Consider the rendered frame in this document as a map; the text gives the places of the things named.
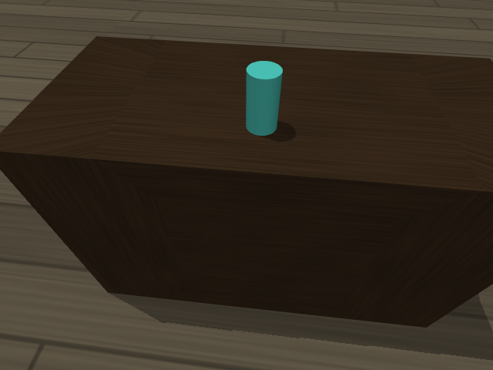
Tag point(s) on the can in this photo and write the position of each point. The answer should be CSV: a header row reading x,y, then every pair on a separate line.
x,y
263,88

